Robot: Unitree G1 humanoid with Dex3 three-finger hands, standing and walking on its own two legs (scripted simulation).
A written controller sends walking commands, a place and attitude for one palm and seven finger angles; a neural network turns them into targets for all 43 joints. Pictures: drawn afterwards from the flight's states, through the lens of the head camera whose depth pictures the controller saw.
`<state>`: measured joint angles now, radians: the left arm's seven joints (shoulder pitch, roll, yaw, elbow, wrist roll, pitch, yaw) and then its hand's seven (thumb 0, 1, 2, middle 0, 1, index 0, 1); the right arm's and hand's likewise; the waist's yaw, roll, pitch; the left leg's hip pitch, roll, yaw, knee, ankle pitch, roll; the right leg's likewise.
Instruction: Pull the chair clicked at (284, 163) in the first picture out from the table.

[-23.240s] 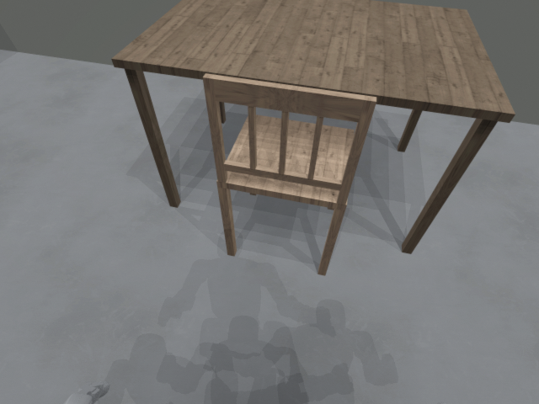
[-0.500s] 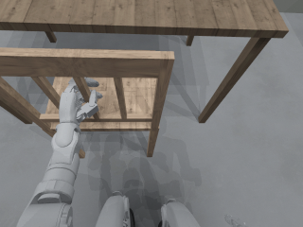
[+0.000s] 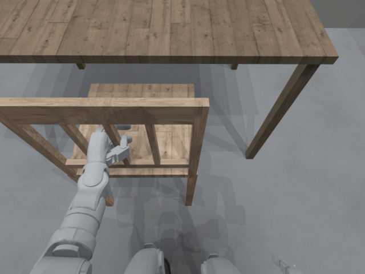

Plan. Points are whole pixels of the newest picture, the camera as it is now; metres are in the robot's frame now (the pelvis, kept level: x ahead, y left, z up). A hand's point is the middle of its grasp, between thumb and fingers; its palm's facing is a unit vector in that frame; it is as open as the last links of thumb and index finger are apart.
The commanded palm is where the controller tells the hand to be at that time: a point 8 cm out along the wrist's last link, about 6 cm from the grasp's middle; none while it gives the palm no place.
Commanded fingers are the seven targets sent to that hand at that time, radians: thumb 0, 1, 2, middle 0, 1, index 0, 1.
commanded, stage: step backward, pulling the chair out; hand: left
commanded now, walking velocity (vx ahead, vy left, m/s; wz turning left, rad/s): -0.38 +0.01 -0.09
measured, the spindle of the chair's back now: (118, 144) +0.43 +0.15 -0.05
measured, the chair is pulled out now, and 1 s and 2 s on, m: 0.06 0.18 0.32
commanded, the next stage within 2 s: none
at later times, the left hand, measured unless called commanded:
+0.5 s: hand (130, 175) +0.33 +0.11 -0.01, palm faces -0.04 -0.99 -0.16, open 4.9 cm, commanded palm +0.32 +0.16 -0.01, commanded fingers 0.00 0.90 0.90 -0.50 -1.45 -0.50 -1.45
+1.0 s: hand (126, 198) +0.28 +0.11 -0.01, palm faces -0.12 -0.98 -0.16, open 5.0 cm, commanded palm +0.27 +0.16 -0.01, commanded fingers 0.00 0.90 0.90 -0.50 -1.45 -0.50 -1.45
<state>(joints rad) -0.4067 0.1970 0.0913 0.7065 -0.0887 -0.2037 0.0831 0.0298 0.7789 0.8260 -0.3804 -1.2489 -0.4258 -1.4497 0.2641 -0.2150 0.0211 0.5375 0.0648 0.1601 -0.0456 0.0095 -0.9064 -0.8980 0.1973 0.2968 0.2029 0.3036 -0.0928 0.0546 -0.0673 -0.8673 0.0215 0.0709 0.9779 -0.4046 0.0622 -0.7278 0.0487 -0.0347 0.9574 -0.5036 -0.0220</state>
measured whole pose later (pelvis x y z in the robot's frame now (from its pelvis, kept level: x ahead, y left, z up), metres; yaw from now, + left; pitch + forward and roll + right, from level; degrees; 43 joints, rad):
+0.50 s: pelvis -0.04 +0.00 +0.05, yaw -4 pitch +5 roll -2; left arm -0.46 0.17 0.05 0.96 -0.09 -0.24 0.07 0.03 0.76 0.82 -0.36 -1.18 -0.49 -1.45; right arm 0.23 -0.22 0.00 0.67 0.06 0.08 -0.10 0.01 -0.90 -0.90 0.20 0.30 0.20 0.30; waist -0.06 0.07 0.14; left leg -0.50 0.05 0.13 0.60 -0.19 0.06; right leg -0.40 0.07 -0.01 0.59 -0.27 -0.03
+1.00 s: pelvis -0.09 +0.03 +0.05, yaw -5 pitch +1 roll -3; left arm -0.51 0.17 -0.03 1.03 -0.05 -0.22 0.10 0.03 0.75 0.82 -0.33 -1.24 -0.49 -1.45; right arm 0.18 -0.23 0.01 0.72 0.03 -0.03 -0.12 0.01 -0.90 -0.90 0.20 0.30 0.20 0.30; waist -0.04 0.02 0.17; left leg -0.47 0.04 0.14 0.51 -0.08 0.10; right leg -0.46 0.02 0.01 0.92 -0.49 -0.02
